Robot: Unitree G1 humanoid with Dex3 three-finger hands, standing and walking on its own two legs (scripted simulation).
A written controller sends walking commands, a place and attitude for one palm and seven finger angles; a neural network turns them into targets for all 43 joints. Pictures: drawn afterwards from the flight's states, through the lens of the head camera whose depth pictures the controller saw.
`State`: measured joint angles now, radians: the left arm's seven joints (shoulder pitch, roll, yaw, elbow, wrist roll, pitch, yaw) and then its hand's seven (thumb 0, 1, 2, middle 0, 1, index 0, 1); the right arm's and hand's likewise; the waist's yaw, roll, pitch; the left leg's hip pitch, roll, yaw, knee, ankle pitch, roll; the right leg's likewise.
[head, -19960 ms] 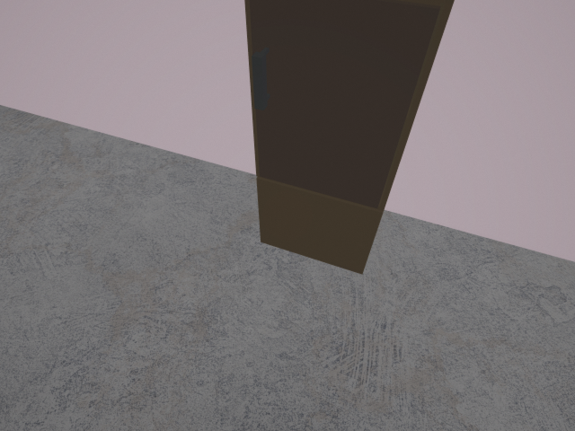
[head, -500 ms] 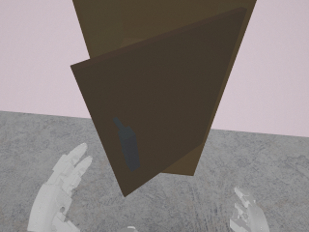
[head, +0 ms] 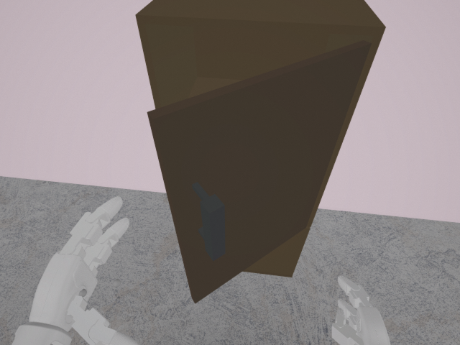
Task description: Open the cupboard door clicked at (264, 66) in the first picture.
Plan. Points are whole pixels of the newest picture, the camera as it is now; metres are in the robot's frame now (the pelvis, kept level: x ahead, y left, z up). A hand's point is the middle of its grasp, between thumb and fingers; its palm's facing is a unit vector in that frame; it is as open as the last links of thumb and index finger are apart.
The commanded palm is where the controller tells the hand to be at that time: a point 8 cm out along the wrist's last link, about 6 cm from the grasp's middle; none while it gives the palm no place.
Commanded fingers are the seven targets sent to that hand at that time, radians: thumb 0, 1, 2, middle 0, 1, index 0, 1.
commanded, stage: draw the hand back to the body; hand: left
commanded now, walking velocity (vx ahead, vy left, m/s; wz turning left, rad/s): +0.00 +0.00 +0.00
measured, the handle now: (207, 221) +0.31 +0.07 +0.08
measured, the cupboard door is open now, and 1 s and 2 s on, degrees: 42 42 42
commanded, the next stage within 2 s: step back with the hand held close in 1.10 s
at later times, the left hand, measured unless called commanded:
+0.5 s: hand (65, 233) +0.21 +0.23 +0.17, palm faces +0.36 -0.86 -0.37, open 11.7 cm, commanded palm +0.17 +0.28 +0.19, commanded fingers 0.00 0.55 0.75 -0.19 -0.30 -0.19 -0.30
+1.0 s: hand (60, 212) +0.23 +0.24 +0.20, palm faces +0.42 -0.82 -0.38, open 7.5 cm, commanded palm +0.18 +0.28 +0.22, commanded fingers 0.00 0.90 0.90 -0.20 -0.30 -0.20 -0.30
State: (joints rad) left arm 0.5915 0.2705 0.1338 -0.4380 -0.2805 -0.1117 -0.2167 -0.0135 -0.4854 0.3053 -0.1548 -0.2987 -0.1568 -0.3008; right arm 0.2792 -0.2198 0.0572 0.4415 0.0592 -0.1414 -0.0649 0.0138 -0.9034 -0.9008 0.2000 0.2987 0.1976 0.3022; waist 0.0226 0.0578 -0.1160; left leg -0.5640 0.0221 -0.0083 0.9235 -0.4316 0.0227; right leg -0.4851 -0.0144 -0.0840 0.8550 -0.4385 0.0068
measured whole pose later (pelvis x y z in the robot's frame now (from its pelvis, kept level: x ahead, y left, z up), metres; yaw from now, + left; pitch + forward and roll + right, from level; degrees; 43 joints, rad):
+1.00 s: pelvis +0.03 -0.02 +0.05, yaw -2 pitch -4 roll +0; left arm 0.48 0.33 0.31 -0.41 -0.07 -0.05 0.12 0.01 0.87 0.89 -0.21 -0.30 -0.21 -0.30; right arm 0.19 -0.23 0.02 0.62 0.01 -0.09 -0.08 0.01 -0.90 -0.90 0.20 0.30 0.20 0.30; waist 0.07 0.05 0.01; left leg -0.12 0.02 0.04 0.44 -0.26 0.00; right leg -0.07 0.00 -0.05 0.41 -0.27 -0.01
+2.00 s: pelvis -0.09 +0.01 +0.02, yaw +3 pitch -2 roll -2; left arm 0.53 0.41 0.45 -0.54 -0.01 -0.22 0.15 0.01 0.89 0.90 -0.22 -0.30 -0.22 -0.30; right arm 0.25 -0.20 0.00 0.57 0.00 -0.09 -0.07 0.01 -0.90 -0.90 0.20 0.30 0.20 0.30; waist 0.00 0.01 0.06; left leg -0.47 0.00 0.03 0.69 -0.28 0.04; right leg -0.38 0.03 0.02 0.63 -0.21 0.01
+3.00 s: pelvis -0.26 +0.00 +0.04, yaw -5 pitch -1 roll +0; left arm 0.56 0.42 0.42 -0.49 -0.02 -0.24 0.16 0.01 0.89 0.90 -0.22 -0.30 -0.22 -0.30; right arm 0.32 -0.22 0.00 0.68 -0.01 -0.12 -0.08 0.01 -0.90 -0.90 0.20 0.30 0.20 0.30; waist 0.01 -0.04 -0.06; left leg -0.42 0.02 0.04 0.76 -0.31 0.01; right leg -0.14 0.02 -0.01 0.50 -0.35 -0.04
